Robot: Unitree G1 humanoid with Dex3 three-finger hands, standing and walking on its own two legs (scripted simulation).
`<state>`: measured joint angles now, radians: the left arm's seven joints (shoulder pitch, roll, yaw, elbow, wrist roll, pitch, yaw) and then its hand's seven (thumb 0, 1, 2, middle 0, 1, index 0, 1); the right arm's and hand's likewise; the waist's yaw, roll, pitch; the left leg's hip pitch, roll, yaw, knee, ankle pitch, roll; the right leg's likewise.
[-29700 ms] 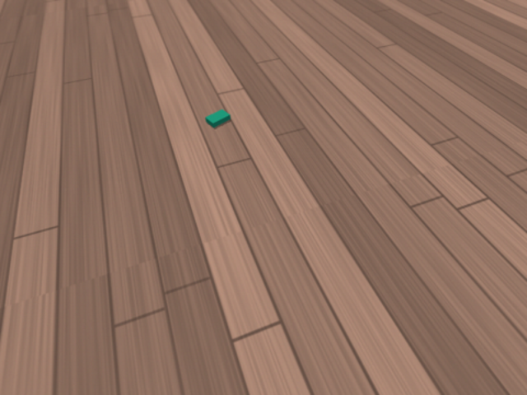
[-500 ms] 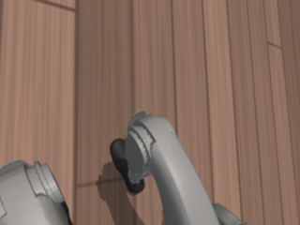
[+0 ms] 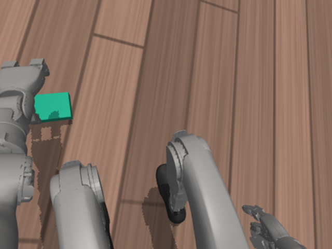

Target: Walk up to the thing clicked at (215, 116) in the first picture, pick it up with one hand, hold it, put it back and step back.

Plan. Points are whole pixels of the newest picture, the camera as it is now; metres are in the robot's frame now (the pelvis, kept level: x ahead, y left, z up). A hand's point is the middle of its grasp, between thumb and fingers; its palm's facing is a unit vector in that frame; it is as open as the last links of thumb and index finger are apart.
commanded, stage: withdraw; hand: left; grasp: from above
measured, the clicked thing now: (48, 107) +0.53 +0.22 -0.34
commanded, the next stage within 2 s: home in 0.12 s
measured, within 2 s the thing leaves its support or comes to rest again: neither
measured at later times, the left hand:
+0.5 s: hand (9, 66) +0.58 +0.25 -0.14, palm faces -0.34 -0.15 -0.93, open 13.1 cm
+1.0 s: hand out of the picture +0.33 +0.22 +0.06, palm faces -0.16 -0.81 -0.56, open 7.6 cm
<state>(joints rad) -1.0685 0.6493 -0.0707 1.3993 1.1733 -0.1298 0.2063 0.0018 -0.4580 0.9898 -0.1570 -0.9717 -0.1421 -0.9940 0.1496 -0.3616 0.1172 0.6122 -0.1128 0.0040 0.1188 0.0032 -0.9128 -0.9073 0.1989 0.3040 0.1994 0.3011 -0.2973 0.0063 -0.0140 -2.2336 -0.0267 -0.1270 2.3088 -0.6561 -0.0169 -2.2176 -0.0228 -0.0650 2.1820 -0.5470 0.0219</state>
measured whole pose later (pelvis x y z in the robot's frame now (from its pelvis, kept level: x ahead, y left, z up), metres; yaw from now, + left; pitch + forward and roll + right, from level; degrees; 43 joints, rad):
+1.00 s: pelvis +0.01 +0.00 +0.17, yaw +4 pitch +28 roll -4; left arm -0.24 0.36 -0.03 0.48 0.31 0.21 0.10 0.01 0.84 0.89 -0.21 -0.32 -0.21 -0.32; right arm 0.07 -0.27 0.00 0.58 0.03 -0.03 -0.02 0.01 -0.91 -0.90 0.20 0.30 0.20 0.30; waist -0.08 0.03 -0.21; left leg -1.67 -0.02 -0.08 1.79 -0.62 -0.01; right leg -1.66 -0.03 -0.04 1.71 -0.54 0.02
